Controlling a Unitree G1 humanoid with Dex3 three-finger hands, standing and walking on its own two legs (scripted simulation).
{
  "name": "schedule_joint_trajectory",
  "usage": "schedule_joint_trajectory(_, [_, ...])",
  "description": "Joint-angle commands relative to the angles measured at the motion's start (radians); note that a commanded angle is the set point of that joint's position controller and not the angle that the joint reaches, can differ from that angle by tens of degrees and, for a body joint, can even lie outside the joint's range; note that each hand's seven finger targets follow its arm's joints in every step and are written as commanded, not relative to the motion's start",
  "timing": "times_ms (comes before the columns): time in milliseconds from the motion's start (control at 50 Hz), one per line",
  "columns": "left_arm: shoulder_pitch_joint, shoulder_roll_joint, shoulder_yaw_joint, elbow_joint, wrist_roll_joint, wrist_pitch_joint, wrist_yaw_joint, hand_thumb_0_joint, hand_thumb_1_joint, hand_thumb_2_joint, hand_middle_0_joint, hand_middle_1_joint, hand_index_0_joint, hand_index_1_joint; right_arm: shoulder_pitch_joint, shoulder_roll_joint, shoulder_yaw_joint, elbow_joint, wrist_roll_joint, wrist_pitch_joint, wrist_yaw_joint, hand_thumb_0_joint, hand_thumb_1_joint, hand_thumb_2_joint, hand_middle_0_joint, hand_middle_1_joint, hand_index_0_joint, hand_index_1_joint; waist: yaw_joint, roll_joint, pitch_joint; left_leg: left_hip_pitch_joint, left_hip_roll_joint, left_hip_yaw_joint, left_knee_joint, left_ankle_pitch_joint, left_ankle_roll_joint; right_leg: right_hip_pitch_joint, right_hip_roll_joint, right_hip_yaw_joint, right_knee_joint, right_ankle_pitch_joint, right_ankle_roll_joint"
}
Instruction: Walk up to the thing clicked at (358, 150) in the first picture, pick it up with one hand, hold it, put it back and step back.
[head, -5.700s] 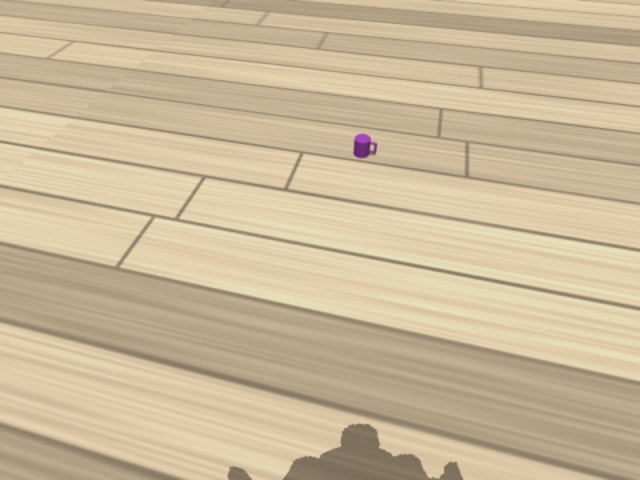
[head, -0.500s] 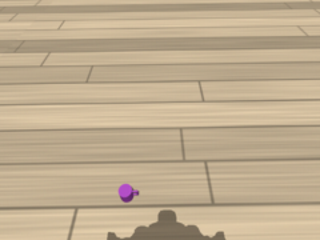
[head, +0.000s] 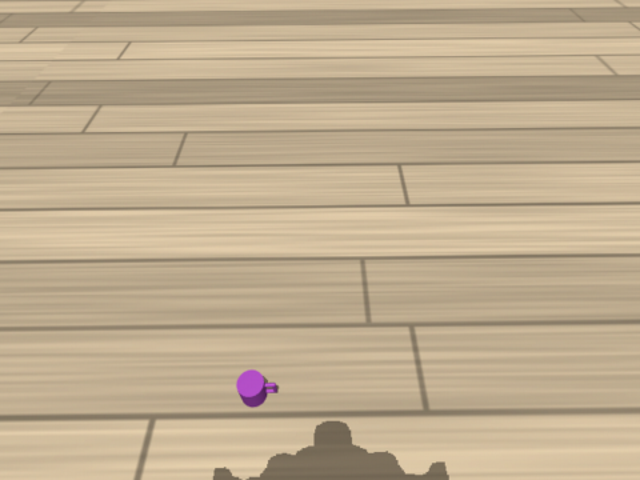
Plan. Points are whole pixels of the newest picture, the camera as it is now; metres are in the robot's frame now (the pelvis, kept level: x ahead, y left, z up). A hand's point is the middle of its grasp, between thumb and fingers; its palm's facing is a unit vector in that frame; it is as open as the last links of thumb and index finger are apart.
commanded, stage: stand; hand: left
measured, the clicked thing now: (257, 388) +0.50 +0.20 -0.74
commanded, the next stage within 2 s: none
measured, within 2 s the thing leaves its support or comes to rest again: neither
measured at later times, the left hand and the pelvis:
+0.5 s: hand out of the picture +0.08 +0.25 -0.16, palm faces -0.02 -0.94 -0.34, open 7.3 cm; pelvis +0.01 +0.00 +0.00, yaw +0 degrees
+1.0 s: hand out of the picture +0.08 +0.25 -0.16, palm faces -0.03 -0.94 -0.34, open 7.3 cm; pelvis +0.01 +0.00 +0.00, yaw +0 degrees
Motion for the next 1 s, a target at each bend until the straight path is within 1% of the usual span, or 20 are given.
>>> schedule_joint_trajectory(0, [-0.034,0.221,0.035,-0.059,0.003,-0.025,0.012,0.000,0.900,0.900,-0.200,-0.300,-0.200,-0.300,-0.051,-0.214,-0.038,-0.068,-0.001,-0.024,-0.010,0.000,-0.900,-0.900,0.200,0.300,0.200,0.300,0.005,-0.013,-0.091,0.023,0.117,-0.091,-0.054,0.098,0.025,0.010,-0.095,0.089,-0.047,0.060,-0.039])
schedule_joint_trajectory(20, [-0.028,0.213,0.031,-0.057,0.001,-0.024,0.012,0.000,0.900,0.900,-0.200,-0.300,-0.200,-0.300,-0.049,-0.219,-0.038,-0.068,0.003,-0.022,-0.010,0.000,-0.900,-0.900,0.200,0.300,0.200,0.300,0.004,-0.003,-0.081,0.017,0.113,-0.091,-0.054,0.077,0.024,0.006,-0.092,0.088,-0.056,0.050,-0.037])
schedule_joint_trajectory(40, [-0.033,0.221,0.033,-0.059,0.002,-0.025,0.013,0.000,0.900,0.900,-0.200,-0.300,-0.200,-0.300,-0.046,-0.216,-0.039,-0.069,0.001,-0.021,-0.010,0.000,-0.900,-0.900,0.200,0.300,0.200,0.300,0.002,-0.008,-0.078,0.014,0.112,-0.092,-0.054,0.064,0.023,0.008,-0.092,0.087,-0.054,0.034,-0.037])
schedule_joint_trajectory(60, [-0.032,0.220,0.032,-0.062,0.005,-0.025,0.014,0.000,0.900,0.900,-0.200,-0.300,-0.200,-0.300,-0.049,-0.215,-0.039,-0.071,0.001,-0.020,-0.009,0.000,-0.900,-0.900,0.200,0.300,0.200,0.300,0.002,-0.011,-0.086,0.019,0.116,-0.090,-0.049,0.073,0.028,0.008,-0.095,0.088,-0.056,0.050,-0.038])
schedule_joint_trajectory(100, [-0.037,0.224,0.033,-0.063,0.000,-0.025,0.014,0.000,0.900,0.900,-0.200,-0.300,-0.200,-0.300,-0.043,-0.215,-0.038,-0.070,0.000,-0.020,-0.009,0.000,-0.900,-0.900,0.200,0.300,0.200,0.300,0.000,-0.014,-0.082,0.014,0.113,-0.092,-0.054,0.089,0.024,0.014,-0.094,0.089,-0.052,0.048,-0.038])
schedule_joint_trajectory(120, [-0.025,0.217,0.031,-0.063,0.001,-0.026,0.013,0.000,0.900,0.900,-0.200,-0.300,-0.200,-0.300,-0.052,-0.222,-0.040,-0.074,0.000,-0.020,-0.009,0.000,-0.900,-0.900,0.200,0.300,0.200,0.300,0.006,-0.003,-0.094,0.030,0.119,-0.090,-0.041,0.113,0.030,0.019,-0.097,0.088,-0.053,0.073,-0.038])
schedule_joint_trajectory(160, [-0.024,0.221,0.030,-0.062,-0.001,-0.027,0.014,0.000,0.900,0.900,-0.200,-0.300,-0.200,-0.300,-0.043,-0.216,-0.037,-0.072,0.001,-0.021,-0.008,0.000,-0.900,-0.900,0.200,0.300,0.200,0.300,0.002,-0.003,-0.079,0.017,0.112,-0.090,-0.048,0.115,0.022,0.020,-0.092,0.085,-0.054,0.067,-0.036])
schedule_joint_trajectory(200, [-0.013,0.224,0.031,-0.064,0.001,-0.027,0.014,0.000,0.900,0.900,-0.200,-0.300,-0.200,-0.300,-0.052,-0.222,-0.040,-0.076,0.002,-0.020,-0.009,0.000,-0.900,-0.900,0.200,0.300,0.200,0.300,0.007,-0.009,-0.100,0.039,0.119,-0.088,-0.036,0.127,0.029,0.023,-0.097,0.087,-0.050,0.086,-0.041])
schedule_joint_trajectory(220, [-0.016,0.224,0.030,-0.064,0.000,-0.027,0.013,0.000,0.900,0.900,-0.200,-0.300,-0.200,-0.300,-0.046,-0.216,-0.037,-0.075,0.002,-0.021,-0.008,0.000,-0.900,-0.900,0.200,0.300,0.200,0.300,0.002,-0.008,-0.091,0.031,0.114,-0.088,-0.043,0.133,0.023,0.020,-0.094,0.086,-0.051,0.091,-0.039])
schedule_joint_trajectory(300, [-0.021,0.229,0.031,-0.073,0.002,-0.026,0.015,0.000,0.900,0.900,-0.200,-0.300,-0.200,-0.300,-0.044,-0.217,-0.037,-0.078,0.000,-0.021,-0.010,0.000,-0.900,-0.900,0.200,0.300,0.200,0.300,0.002,-0.007,-0.110,0.038,0.122,-0.086,-0.038,0.163,0.027,0.042,-0.100,0.087,-0.042,0.127,-0.041])
schedule_joint_trajectory(400, [-0.013,0.226,0.030,-0.071,0.003,-0.024,0.016,0.000,0.900,0.900,-0.200,-0.300,-0.200,-0.300,-0.037,-0.215,-0.034,-0.076,0.002,-0.020,-0.012,0.000,-0.900,-0.900,0.200,0.300,0.200,0.300,0.004,-0.009,-0.104,0.035,0.123,-0.080,-0.040,0.175,0.028,0.054,-0.100,0.084,-0.041,0.147,-0.041])
schedule_joint_trajectory(440, [-0.009,0.226,0.031,-0.068,-0.001,-0.022,0.015,0.000,0.900,0.900,-0.200,-0.300,-0.200,-0.300,-0.049,-0.218,-0.034,-0.076,0.002,-0.021,-0.012,0.000,-0.900,-0.900,0.200,0.300,0.200,0.300,0.010,0.000,-0.088,0.039,0.118,-0.083,-0.048,0.154,0.022,0.035,-0.095,0.083,-0.042,0.109,-0.038])
schedule_joint_trajectory(520, [-0.013,0.227,0.030,-0.072,0.002,-0.021,0.015,0.000,0.900,0.900,-0.200,-0.300,-0.200,-0.300,-0.042,-0.218,-0.034,-0.077,0.002,-0.021,-0.011,0.000,-0.900,-0.900,0.200,0.300,0.200,0.300,0.008,-0.006,-0.079,0.022,0.120,-0.086,-0.059,0.121,0.023,0.036,-0.094,0.083,-0.047,0.076,-0.040])
schedule_joint_trajectory(600, [-0.009,0.227,0.030,-0.074,0.005,-0.021,0.016,0.000,0.900,0.900,-0.200,-0.300,-0.200,-0.300,-0.045,-0.219,-0.035,-0.081,0.002,-0.020,-0.012,0.000,-0.900,-0.900,0.200,0.300,0.200,0.300,0.009,-0.014,-0.084,0.033,0.120,-0.083,-0.051,0.128,0.028,0.033,-0.098,0.084,-0.049,0.097,-0.042])
schedule_joint_trajectory(640, [-0.014,0.229,0.029,-0.074,0.001,-0.023,0.016,0.000,0.900,0.900,-0.200,-0.300,-0.200,-0.300,-0.037,-0.214,-0.032,-0.076,0.001,-0.020,-0.011,0.000,-0.900,-0.900,0.200,0.300,0.200,0.300,0.007,-0.012,-0.079,0.032,0.117,-0.083,-0.056,0.138,0.023,0.031,-0.097,0.086,-0.048,0.097,-0.040])
schedule_joint_trajectory(700, [-0.010,0.221,0.027,-0.078,0.002,-0.024,0.015,0.000,0.900,0.900,-0.200,-0.300,-0.200,-0.300,-0.046,-0.226,-0.037,-0.079,0.001,-0.021,-0.012,0.000,-0.900,-0.900,0.200,0.300,0.200,0.300,0.011,0.002,-0.091,0.040,0.118,-0.079,-0.046,0.145,0.026,0.035,-0.098,0.087,-0.052,0.112,-0.041])
schedule_joint_trajectory(760, [-0.008,0.227,0.029,-0.076,0.003,-0.024,0.016,0.000,0.900,0.900,-0.200,-0.300,-0.200,-0.300,-0.040,-0.220,-0.036,-0.076,0.002,-0.020,-0.011,0.000,-0.900,-0.900,0.200,0.300,0.200,0.300,0.007,-0.014,-0.085,0.045,0.118,-0.082,-0.051,0.136,0.023,0.029,-0.093,0.082,-0.051,0.097,-0.041])
schedule_joint_trajectory(800, [-0.005,0.228,0.028,-0.076,0.002,-0.023,0.016,0.000,0.900,0.900,-0.200,-0.300,-0.200,-0.300,-0.042,-0.222,-0.037,-0.076,0.003,-0.018,-0.011,0.000,-0.900,-0.900,0.200,0.300,0.200,0.300,0.008,-0.009,-0.075,0.037,0.114,-0.078,-0.053,0.096,0.025,0.021,-0.094,0.086,-0.061,0.077,-0.041])
schedule_joint_trajectory(900, [0.003,0.226,0.028,-0.078,0.002,-0.026,0.017,0.000,0.900,0.900,-0.200,-0.300,-0.200,-0.300,-0.034,-0.219,-0.037,-0.077,0.002,-0.017,-0.010,0.000,-0.900,-0.900,0.200,0.300,0.200,0.300,0.007,-0.010,-0.076,0.039,0.115,-0.079,-0.051,0.110,0.027,0.025,-0.096,0.088,-0.059,0.092,-0.040])
schedule_joint_trajectory(980, [0.000,0.229,0.030,-0.082,0.001,-0.027,0.018,0.000,0.900,0.900,-0.200,-0.300,-0.200,-0.300,-0.031,-0.217,-0.037,-0.080,0.003,-0.018,-0.011,0.000,-0.900,-0.900,0.200,0.300,0.200,0.300,0.006,-0.011,-0.093,0.053,0.121,-0.078,-0.042,0.150,0.030,0.039,-0.098,0.089,-0.051,0.131,-0.041])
